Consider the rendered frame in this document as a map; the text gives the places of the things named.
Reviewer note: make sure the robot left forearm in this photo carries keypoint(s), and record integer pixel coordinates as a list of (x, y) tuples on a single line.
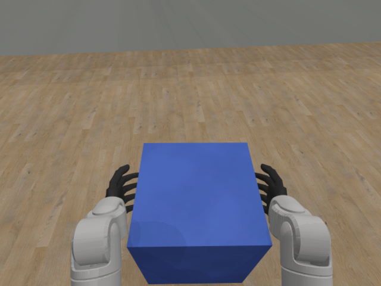
[(96, 245)]

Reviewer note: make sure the right robot hand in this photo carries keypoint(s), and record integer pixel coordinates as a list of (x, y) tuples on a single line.
[(275, 185)]

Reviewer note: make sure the left robot hand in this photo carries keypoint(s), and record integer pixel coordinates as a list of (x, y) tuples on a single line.
[(116, 188)]

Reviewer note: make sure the robot right forearm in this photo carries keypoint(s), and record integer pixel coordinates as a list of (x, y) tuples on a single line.
[(305, 243)]

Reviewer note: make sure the carton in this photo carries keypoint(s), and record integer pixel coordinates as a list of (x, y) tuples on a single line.
[(197, 216)]

